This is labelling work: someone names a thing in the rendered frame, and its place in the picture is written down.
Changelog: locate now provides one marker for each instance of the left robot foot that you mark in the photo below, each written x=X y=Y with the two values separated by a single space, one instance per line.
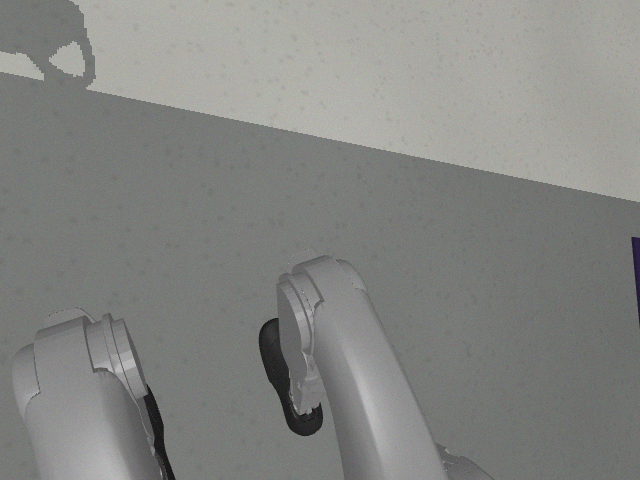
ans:
x=158 y=429

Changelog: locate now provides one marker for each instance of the right robot hand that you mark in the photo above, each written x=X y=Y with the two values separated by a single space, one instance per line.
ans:
x=461 y=468

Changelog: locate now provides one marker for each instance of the right robot foot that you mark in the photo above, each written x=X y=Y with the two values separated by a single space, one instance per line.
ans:
x=278 y=374

